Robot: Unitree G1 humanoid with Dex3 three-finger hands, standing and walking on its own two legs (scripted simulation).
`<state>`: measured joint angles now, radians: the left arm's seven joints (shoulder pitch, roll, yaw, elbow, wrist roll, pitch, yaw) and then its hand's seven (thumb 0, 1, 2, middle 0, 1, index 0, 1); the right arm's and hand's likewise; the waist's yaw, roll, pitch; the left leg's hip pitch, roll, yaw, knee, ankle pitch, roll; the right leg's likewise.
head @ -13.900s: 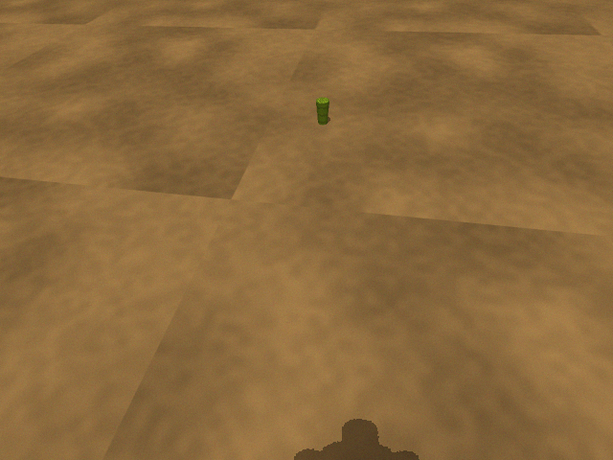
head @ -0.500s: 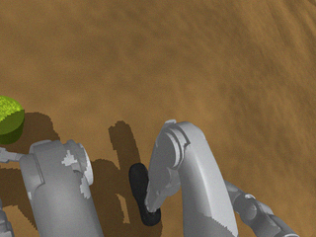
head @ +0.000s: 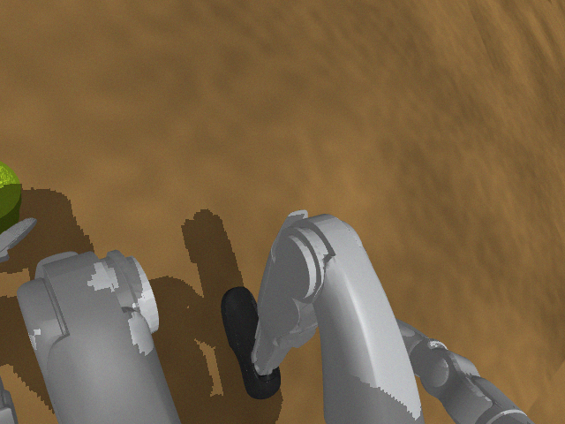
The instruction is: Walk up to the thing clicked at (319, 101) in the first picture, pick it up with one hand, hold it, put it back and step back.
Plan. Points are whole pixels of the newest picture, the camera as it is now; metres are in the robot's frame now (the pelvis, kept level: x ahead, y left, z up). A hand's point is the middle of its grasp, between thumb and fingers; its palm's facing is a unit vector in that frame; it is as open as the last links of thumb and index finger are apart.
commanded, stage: close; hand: left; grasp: from the side
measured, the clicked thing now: out of the picture +0.41 +0.27 -0.20
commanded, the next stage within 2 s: settle in 0.12 s
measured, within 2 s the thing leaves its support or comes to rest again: leaves its support in 0.50 s
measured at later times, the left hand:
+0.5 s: hand out of the picture +0.40 +0.27 -0.18, palm faces +0.31 -0.95 -0.01, open 11.0 cm
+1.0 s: hand out of the picture +0.37 +0.29 -0.05, palm faces +0.30 -0.95 -0.05, open 11.0 cm
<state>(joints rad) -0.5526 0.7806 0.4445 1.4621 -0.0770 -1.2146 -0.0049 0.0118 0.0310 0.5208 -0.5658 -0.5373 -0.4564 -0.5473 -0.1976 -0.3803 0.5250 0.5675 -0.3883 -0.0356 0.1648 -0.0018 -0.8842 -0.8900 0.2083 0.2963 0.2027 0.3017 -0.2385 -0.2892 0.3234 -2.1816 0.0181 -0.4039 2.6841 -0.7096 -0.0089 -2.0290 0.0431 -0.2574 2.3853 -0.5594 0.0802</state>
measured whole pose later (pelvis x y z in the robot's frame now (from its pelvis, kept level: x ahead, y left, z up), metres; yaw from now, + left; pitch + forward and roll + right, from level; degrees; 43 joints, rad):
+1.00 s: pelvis +0.01 -0.01 +0.03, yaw +5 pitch +21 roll -13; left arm -0.43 0.52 0.30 0.87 -0.11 -0.80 -0.07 0.01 -0.43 1.03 -0.71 -0.98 -0.62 -0.99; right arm -0.05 -0.33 0.21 0.63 -0.20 0.01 0.16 0.00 -0.91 -0.89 0.21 0.30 0.20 0.30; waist -0.12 -0.10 0.06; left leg -2.24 0.02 -0.24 2.53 -0.69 0.01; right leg -2.11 -0.02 -0.15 2.35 -0.61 0.05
